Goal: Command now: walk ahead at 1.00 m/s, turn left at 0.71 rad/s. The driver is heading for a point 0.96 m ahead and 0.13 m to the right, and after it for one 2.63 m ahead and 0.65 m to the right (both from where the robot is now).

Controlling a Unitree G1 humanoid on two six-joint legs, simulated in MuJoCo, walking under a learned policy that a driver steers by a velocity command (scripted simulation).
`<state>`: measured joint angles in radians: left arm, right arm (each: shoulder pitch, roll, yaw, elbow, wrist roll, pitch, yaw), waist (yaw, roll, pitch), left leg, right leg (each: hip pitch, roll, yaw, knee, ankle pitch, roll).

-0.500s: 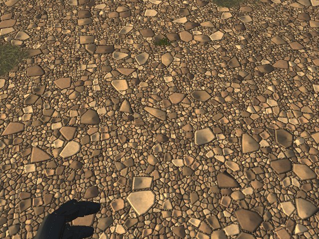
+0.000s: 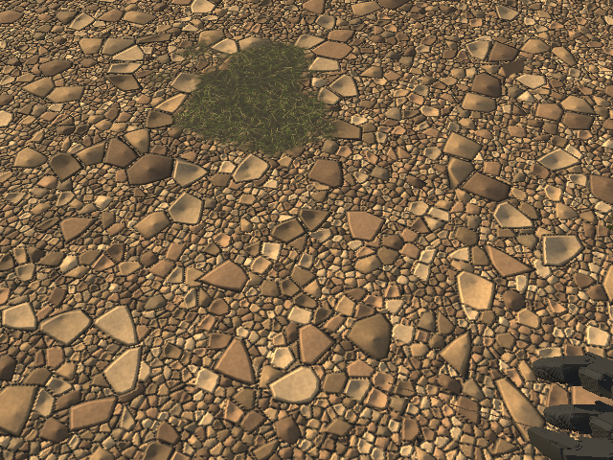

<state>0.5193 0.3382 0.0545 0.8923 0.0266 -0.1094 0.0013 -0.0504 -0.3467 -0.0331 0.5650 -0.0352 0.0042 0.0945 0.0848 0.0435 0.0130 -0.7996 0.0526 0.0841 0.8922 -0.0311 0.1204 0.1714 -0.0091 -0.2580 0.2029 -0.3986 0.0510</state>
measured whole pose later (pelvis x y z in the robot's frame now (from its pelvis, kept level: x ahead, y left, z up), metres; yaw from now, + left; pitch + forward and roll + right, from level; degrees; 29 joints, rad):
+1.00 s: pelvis +0.96 -0.03 -0.02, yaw -27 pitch +3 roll +1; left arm 0.42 0.33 0.08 0.79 -0.02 -0.01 0.02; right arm -0.03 -0.26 0.01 0.54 -0.02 -0.11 -0.01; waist 0.11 -0.01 0.06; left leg -0.56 -0.01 -0.05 0.56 -0.09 -0.05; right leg -0.18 0.17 0.26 1.07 -0.62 0.00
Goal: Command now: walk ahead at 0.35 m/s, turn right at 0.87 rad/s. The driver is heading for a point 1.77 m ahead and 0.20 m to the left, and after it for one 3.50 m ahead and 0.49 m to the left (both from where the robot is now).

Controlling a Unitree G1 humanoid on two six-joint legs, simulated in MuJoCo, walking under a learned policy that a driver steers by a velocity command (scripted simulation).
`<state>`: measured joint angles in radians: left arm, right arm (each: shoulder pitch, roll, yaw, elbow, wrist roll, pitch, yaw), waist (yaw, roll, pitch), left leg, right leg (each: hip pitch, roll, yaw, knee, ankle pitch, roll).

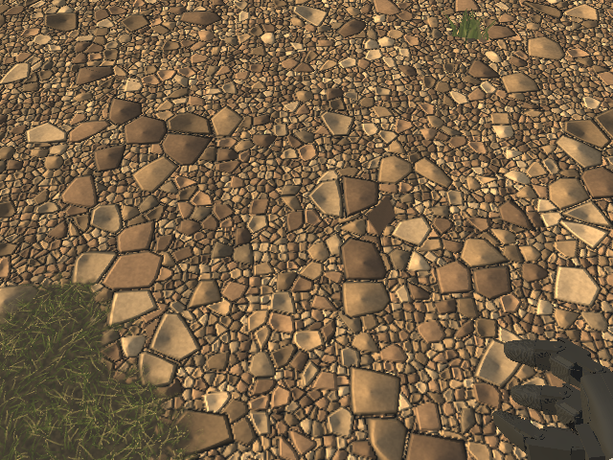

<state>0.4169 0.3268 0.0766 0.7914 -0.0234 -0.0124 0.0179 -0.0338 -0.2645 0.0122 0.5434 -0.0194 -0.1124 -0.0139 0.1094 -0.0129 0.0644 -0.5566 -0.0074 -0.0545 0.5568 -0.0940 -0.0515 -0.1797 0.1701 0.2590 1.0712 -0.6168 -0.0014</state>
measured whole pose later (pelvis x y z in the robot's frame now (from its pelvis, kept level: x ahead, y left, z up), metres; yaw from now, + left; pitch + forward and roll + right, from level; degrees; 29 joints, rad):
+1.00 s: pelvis +0.18 +0.02 +0.03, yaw -11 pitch -1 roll +0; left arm 0.20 0.23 0.06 0.84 0.01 0.02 0.03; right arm 0.19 -0.21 -0.01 0.91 -0.01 -0.02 -0.01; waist 0.00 0.00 0.02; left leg -0.19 0.01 0.02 0.54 -0.33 0.00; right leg -0.28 0.00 0.05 0.53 -0.23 0.03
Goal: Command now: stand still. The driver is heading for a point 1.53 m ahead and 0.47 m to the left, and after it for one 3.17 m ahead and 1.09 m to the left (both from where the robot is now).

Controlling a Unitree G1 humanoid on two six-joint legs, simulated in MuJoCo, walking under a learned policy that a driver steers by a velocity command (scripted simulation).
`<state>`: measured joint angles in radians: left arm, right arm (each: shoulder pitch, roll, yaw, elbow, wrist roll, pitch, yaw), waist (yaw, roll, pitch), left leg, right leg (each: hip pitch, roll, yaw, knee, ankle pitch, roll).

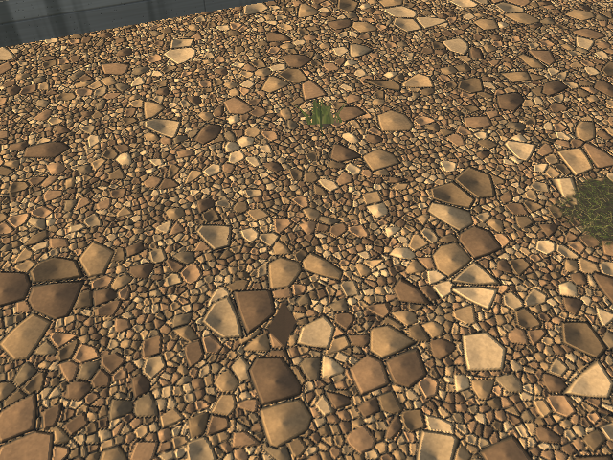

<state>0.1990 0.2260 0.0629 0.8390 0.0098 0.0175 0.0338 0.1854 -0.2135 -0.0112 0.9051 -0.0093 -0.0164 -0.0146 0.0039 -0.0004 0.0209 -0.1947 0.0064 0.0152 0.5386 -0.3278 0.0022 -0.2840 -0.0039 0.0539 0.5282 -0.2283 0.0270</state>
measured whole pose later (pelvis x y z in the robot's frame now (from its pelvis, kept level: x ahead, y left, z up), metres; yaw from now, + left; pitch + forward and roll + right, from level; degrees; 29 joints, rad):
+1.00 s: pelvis +0.29 -0.06 -0.01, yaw +12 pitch +2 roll -1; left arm 0.49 0.17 0.03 1.06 0.03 -0.13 0.02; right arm 0.03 -0.23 -0.05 0.82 -0.02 0.00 0.08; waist 0.04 0.02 0.02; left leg -0.78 0.05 0.13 0.85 0.00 0.13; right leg 0.25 0.04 -0.29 0.11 -0.39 0.01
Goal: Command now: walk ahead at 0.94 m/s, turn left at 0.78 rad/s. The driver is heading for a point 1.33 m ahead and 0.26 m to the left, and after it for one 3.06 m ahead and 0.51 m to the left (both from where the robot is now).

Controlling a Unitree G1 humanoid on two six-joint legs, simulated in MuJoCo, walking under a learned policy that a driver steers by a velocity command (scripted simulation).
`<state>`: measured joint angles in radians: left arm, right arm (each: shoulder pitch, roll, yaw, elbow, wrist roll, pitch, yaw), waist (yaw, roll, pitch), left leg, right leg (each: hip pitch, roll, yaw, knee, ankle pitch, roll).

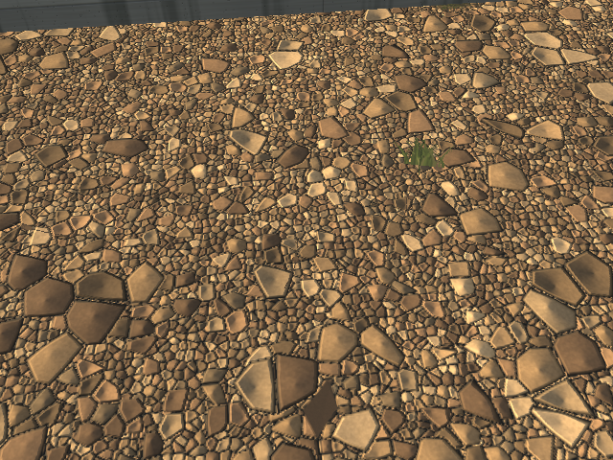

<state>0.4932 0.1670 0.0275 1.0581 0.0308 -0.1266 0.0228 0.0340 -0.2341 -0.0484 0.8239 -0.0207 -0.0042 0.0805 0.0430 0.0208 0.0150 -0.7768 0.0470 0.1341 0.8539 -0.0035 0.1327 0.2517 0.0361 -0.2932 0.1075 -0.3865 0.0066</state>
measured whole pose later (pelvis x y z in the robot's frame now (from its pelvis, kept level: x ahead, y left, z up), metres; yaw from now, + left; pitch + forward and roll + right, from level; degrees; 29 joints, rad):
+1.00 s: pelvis +0.89 +0.25 -0.01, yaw +26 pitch +3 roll -1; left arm 0.56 0.24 0.03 0.99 0.02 -0.10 -0.01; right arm -0.08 -0.24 0.03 0.65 -0.05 -0.09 0.03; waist 0.09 0.01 0.04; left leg -0.56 0.00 0.05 0.56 -0.06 0.11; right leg 0.16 0.01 -0.01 0.45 -0.44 -0.04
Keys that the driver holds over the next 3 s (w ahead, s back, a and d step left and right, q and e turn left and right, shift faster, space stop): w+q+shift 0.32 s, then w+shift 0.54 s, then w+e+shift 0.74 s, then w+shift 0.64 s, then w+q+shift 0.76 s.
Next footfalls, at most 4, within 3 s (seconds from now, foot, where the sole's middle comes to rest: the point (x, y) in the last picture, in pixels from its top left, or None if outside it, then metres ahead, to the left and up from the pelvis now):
0.12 left None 0.26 0.04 -0.76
0.54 right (324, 349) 0.74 0.03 -0.76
0.98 left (182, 251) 1.02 0.42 -0.76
1.44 right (212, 139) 1.47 0.41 -0.76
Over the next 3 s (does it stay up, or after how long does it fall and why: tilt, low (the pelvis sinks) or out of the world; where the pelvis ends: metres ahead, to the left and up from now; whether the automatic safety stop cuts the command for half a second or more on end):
stays up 2.68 0.37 0.18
